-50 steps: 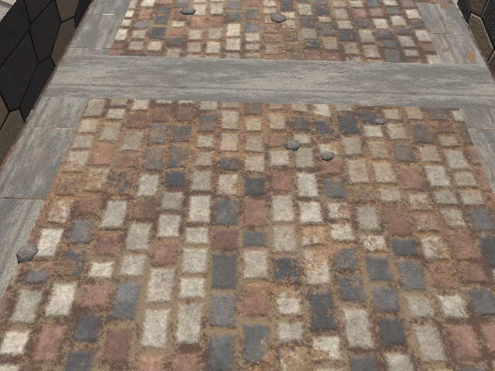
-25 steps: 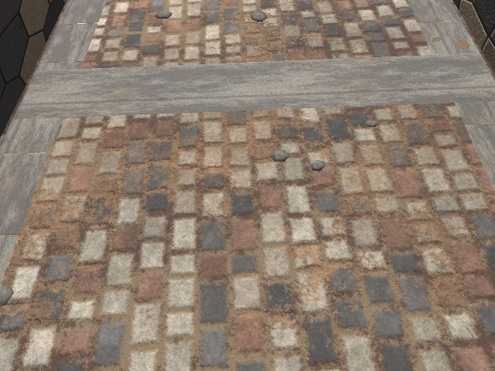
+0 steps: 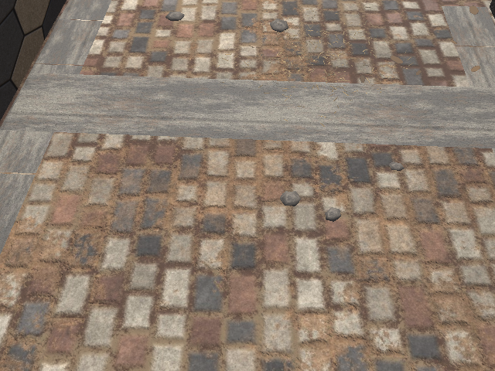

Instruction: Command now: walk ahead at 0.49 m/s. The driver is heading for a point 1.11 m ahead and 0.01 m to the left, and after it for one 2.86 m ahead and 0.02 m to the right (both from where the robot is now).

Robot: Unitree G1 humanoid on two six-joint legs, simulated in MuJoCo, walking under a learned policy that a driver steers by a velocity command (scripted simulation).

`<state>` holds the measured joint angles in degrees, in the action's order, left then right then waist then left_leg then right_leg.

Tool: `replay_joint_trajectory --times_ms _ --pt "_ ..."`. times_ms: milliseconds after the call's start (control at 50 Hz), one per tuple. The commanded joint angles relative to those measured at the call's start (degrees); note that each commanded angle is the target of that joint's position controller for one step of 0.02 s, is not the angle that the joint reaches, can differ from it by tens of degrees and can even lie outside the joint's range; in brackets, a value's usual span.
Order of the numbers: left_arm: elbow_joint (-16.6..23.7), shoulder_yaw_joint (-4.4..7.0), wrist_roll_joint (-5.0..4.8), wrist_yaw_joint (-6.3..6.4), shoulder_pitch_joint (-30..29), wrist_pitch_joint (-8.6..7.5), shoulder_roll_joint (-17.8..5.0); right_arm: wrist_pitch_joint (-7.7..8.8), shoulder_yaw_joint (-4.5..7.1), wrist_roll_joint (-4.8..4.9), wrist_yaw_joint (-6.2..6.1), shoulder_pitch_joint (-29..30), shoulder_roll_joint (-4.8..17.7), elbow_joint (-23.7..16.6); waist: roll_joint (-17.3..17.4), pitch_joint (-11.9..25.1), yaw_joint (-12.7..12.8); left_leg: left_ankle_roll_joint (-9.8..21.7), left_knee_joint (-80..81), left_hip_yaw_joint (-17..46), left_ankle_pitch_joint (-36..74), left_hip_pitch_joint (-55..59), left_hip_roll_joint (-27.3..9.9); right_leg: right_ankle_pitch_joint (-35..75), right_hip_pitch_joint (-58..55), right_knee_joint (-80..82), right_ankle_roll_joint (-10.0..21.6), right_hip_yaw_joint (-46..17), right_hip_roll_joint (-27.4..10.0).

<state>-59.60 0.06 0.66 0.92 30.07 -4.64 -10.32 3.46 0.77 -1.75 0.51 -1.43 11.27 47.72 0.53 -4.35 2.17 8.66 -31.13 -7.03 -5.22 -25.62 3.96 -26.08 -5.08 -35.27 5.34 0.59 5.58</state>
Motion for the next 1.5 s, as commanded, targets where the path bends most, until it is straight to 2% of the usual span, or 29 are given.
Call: replay_joint_trajectory --times_ms 20,40,80,140,220,300,400,460,480,500,520,540,560,580,640,860,940,980,1020,1040,1060,1080,1100,1120,1180,1240,1400,1460,1500 --pt "4.50 1.70 -0.32 -0.48 3.45 -0.42 -6.33 -0.42 4.51 0.59 -0.35 -24.67 13.69 5.52 8.51 17.80 -7.64 14.87 13.74 49.39 -14.65 41.32 -26.09 -1.97 38.02 -48.15 0.44 -4.21 0.16" --pt "6.01 2.11 0.39 -0.51 -2.01 -0.45 -8.73 -0.33 3.87 1.63 -0.03 -17.37 10.30 4.14 2.87 8.01 -5.35 12.86 17.94 41.61 -21.67 32.44 -24.31 4.62 41.63 -45.26 1.25 -5.12 -4.50" --pt "6.81 2.26 0.82 -1.10 -7.19 -0.31 -7.56 0.78 2.55 1.06 0.34 -13.39 5.09 4.40 -2.54 0.18 -2.46 9.07 21.91 30.97 -13.24 19.03 -19.64 9.04 37.91 -39.14 0.96 -4.46 -7.76" --pt "6.09 1.69 1.51 -1.75 -5.42 1.51 -3.85 2.65 1.69 1.14 -0.19 -16.82 4.10 7.37 -1.16 -0.08 0.51 6.81 22.25 20.02 12.01 12.24 -16.41 9.38 31.30 -32.83 -1.49 -2.88 -9.18" --pt "7.67 1.64 1.00 -1.52 -11.21 2.45 -3.74 3.03 1.21 0.97 -0.05 -20.05 5.76 9.69 1.68 0.77 0.66 4.04 19.31 9.24 38.28 13.19 -12.80 15.57 32.84 -22.40 -3.44 0.79 -9.11" --pt "8.77 0.86 0.09 -1.15 -18.63 2.74 -2.95 1.87 0.36 1.15 -0.58 -23.12 5.43 11.10 4.57 2.49 -2.25 0.10 16.58 5.79 41.46 16.59 -10.50 22.60 30.34 -9.66 -3.86 3.57 -7.20" --pt "7.93 0.85 0.29 0.15 -20.51 2.38 -4.05 0.73 -0.05 0.45 -1.55 -24.79 5.14 12.72 5.33 2.47 -3.48 1.63 11.00 8.82 38.34 22.48 -13.90 18.64 27.50 -1.57 -2.43 2.76 -5.85" --pt "4.25 1.51 0.81 0.86 -12.01 0.77 -5.19 0.63 0.02 1.24 -1.98 -24.00 5.22 13.14 1.93 4.60 0.10 -0.66 0.79 9.85 27.03 21.37 -12.21 27.14 14.79 12.14 -0.31 0.68 -6.70" --pt "3.12 2.59 1.38 0.97 -6.50 0.19 -9.24 0.81 -0.22 1.27 -2.10 -26.07 4.37 12.30 -2.65 10.01 0.44 -1.41 -7.21 8.09 9.65 15.99 -9.86 38.82 4.84 8.54 1.66 -6.59 -14.52" --pt "2.18 4.07 0.78 0.64 -2.89 0.99 -13.76 0.33 -0.99 2.18 -1.87 -32.84 -0.45 13.23 -14.62 14.15 -0.20 -2.97 -22.09 2.25 -22.58 2.88 -1.50 41.70 -4.71 11.02 12.35 -22.02 -26.60" --pt "1.62 4.07 -0.55 -0.20 -1.40 1.81 -11.54 -0.69 0.56 0.78 -1.82 -28.23 5.20 13.00 -11.45 12.35 2.63 -3.25 -31.53 3.96 -34.62 -4.91 -0.39 21.10 -1.66 17.90 15.49 -30.72 -28.72" --pt "2.45 3.44 -0.70 -0.66 -5.54 2.07 -9.12 -1.00 1.20 -0.51 -1.11 -22.89 6.04 11.50 -6.31 5.46 1.08 -3.26 -34.05 7.21 -29.85 -7.57 -3.06 2.24 5.36 22.58 13.74 -28.97 -26.21" --pt "3.41 3.01 -0.28 -0.87 -10.28 2.24 -7.32 -0.97 1.28 -0.58 -0.26 -19.25 4.87 10.46 -4.61 1.45 -0.54 -3.29 -31.79 8.24 -23.62 -7.61 -4.90 -7.11 11.65 26.51 11.23 -26.69 -23.93" --pt "3.41 2.83 0.00 -0.68 -11.91 2.14 -6.39 -1.04 1.49 -0.30 0.27 -17.46 4.41 9.79 -5.25 -1.32 -2.00 -3.65 -29.00 8.29 -19.73 -6.29 -6.00 -6.65 16.04 29.11 8.89 -23.39 -21.94" --pt "2.24 2.83 -0.06 -0.25 -10.83 1.02 -5.34 -1.48 1.25 -0.56 0.64 -20.05 1.63 11.47 -4.19 1.74 -3.87 -5.17 -26.21 6.50 -13.01 -0.53 -6.10 3.37 17.95 29.81 6.45 -15.05 -17.73" --pt "-0.33 3.78 0.42 -0.23 -2.24 0.06 -8.23 -1.43 1.61 0.28 0.78 -4.84 2.72 5.20 -5.44 0.07 -0.12 -7.82 -9.15 4.01 -7.09 -5.80 -7.58 0.84 13.69 31.62 7.75 -12.11 -19.29" --pt "-0.56 4.15 0.71 -0.42 -2.11 -0.11 -8.54 -0.68 1.67 0.41 0.77 -2.95 2.92 3.55 -5.77 -0.39 0.40 -6.88 -3.77 2.86 -9.92 -1.94 -7.01 1.61 13.60 28.73 7.90 -11.28 -19.73" --pt "-0.47 4.45 0.51 -0.56 -3.79 -0.05 -8.92 -0.11 1.81 0.50 0.62 -5.66 2.82 3.81 -5.20 -0.38 -1.48 -5.90 1.48 1.49 -9.58 5.19 -5.99 1.46 16.64 25.37 7.26 -10.14 -19.32" --pt "-0.27 4.21 0.36 -0.57 -5.29 -0.08 -7.36 0.92 2.62 0.41 0.00 -15.75 3.92 7.05 -1.84 1.67 -5.66 -5.09 7.69 2.51 -10.56 21.16 -5.10 4.25 24.62 15.47 5.08 -6.38 -15.43" --pt "1.12 3.22 0.53 -0.79 -7.33 -0.34 -3.82 1.82 4.00 -0.50 -0.73 -24.99 8.68 9.29 8.02 5.03 -9.22 -3.30 15.18 16.33 -20.17 30.58 -15.15 6.69 31.13 -2.07 2.51 0.36 -9.66" --pt "3.78 2.34 0.27 -1.30 -8.06 -0.72 -0.34 1.74 5.48 0.06 -1.02 -29.77 15.44 9.83 18.22 5.68 -9.16 1.51 24.40 38.39 -34.48 38.15 -26.97 -2.96 47.62 -17.51 0.36 5.62 -2.91" --pt "3.83 3.84 1.68 -1.53 -9.06 -0.39 -6.33 1.01 4.91 0.39 -1.06 -27.21 12.43 9.82 11.24 2.70 -7.04 4.39 24.27 40.75 -37.19 32.67 -28.00 -2.24 50.41 -25.74 1.43 0.81 -5.84" --pt "3.80 4.21 1.59 -2.21 -11.28 -0.35 -6.88 1.13 3.83 0.60 -0.50 -21.57 8.32 8.03 5.53 -0.06 -4.56 3.40 23.73 35.05 -32.96 28.11 -24.55 3.92 50.06 -27.88 1.63 -1.52 -8.51" --pt "3.38 3.96 1.13 -2.67 -11.41 -0.36 -5.45 1.56 3.30 0.73 -0.08 -18.68 6.23 7.33 3.88 -0.53 -2.91 1.93 24.36 28.85 -24.91 24.85 -21.54 8.46 47.61 -26.88 0.98 -1.93 -9.71" --pt "2.50 3.85 1.54 -3.12 -11.96 0.84 -3.88 2.81 2.36 0.99 -0.59 -20.25 3.54 8.52 3.47 1.08 -1.29 -0.39 23.84 17.25 -1.74 24.26 -16.28 14.89 43.77 -25.08 -1.34 0.15 -10.45" --pt "3.96 3.71 1.50 -3.14 -16.62 1.78 -3.20 3.13 2.08 1.24 -0.89 -25.78 3.73 10.90 3.47 1.22 -1.61 0.16 22.03 12.92 14.61 25.95 -15.43 17.69 46.46 -24.11 -2.75 1.80 -10.26" --pt "9.74 1.98 0.40 -2.88 -33.44 2.02 -2.37 3.04 1.43 0.75 -1.48 -31.14 4.09 13.30 4.51 -2.66 -4.50 0.52 22.54 8.41 25.21 27.24 -14.50 24.86 41.54 -2.25 -2.11 6.08 -7.25" --pt "10.40 2.24 0.34 -2.36 -33.04 1.59 -3.67 2.86 1.61 0.40 -1.83 -30.68 4.89 14.12 4.64 -2.26 -3.05 0.75 18.63 7.58 34.73 31.30 -16.18 21.42 37.20 1.80 0.80 6.37 -5.86" --pt "8.23 3.15 0.36 -1.60 -25.40 1.01 -5.35 2.68 2.00 0.20 -2.07 -29.12 6.18 14.24 5.00 1.82 0.44 0.02 8.94 6.62 47.92 32.96 -16.36 17.15 27.94 3.34 3.11 6.95 -2.95"
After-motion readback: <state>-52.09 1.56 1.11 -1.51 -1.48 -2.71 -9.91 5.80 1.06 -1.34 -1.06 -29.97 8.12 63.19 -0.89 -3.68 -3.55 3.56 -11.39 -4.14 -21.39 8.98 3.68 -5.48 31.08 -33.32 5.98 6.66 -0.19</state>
